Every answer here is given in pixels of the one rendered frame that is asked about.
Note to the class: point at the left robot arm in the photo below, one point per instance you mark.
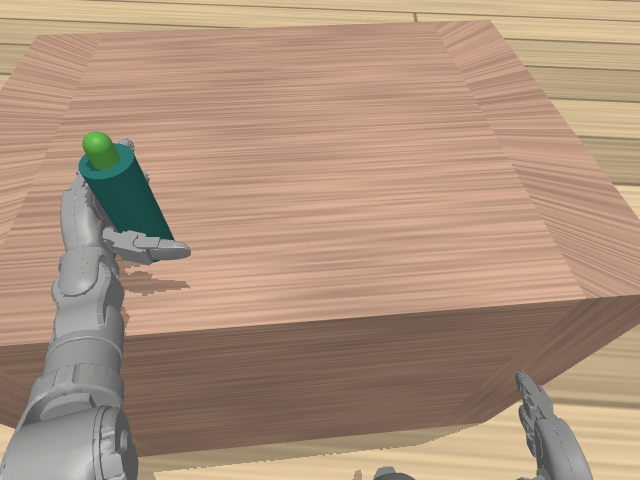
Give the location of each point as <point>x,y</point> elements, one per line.
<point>74,427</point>

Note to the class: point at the right robot hand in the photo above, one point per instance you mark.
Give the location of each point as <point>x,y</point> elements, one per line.
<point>549,439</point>

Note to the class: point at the bottle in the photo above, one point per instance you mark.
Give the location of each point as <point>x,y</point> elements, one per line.
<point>113,174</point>

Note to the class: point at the left robot hand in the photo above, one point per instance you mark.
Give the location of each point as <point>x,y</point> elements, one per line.
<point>84,222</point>

